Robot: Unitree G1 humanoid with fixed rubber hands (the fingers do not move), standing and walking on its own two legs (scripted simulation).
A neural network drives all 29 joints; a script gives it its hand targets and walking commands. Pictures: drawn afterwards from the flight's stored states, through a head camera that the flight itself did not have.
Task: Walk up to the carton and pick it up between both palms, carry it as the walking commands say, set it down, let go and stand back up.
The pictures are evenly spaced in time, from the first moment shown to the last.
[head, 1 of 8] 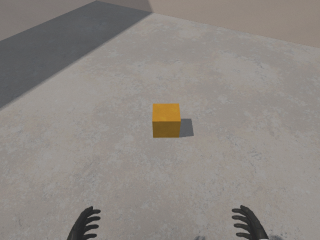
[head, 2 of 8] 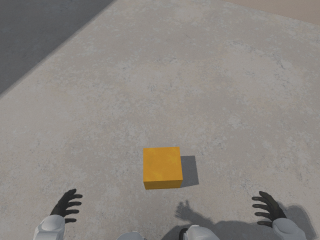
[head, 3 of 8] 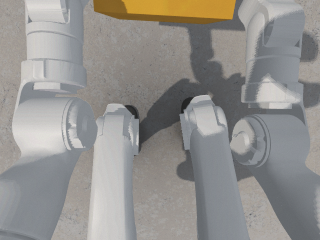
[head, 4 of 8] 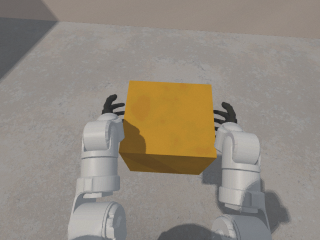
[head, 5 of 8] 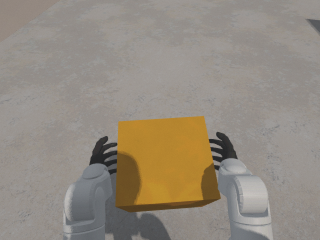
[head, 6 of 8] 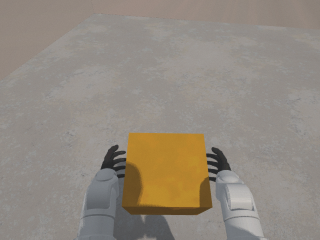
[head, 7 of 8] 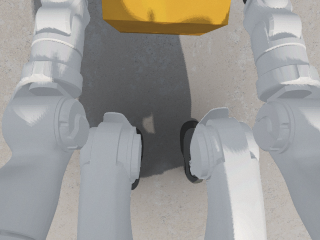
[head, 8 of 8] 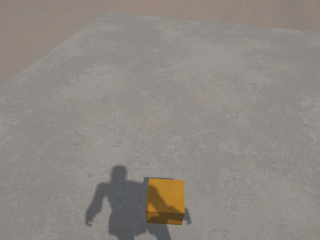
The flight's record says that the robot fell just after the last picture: no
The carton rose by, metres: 0.72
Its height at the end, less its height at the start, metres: +0.00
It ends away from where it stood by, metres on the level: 4.01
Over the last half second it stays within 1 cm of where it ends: yes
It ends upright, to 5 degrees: yes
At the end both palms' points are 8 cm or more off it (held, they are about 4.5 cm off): yes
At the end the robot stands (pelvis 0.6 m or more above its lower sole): yes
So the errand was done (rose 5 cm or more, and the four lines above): yes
